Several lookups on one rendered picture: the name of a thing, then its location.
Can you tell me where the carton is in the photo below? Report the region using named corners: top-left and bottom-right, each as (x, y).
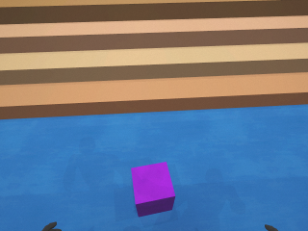
top-left (131, 162), bottom-right (175, 217)

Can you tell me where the left robot hand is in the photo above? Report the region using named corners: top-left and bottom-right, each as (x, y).
top-left (41, 221), bottom-right (62, 231)

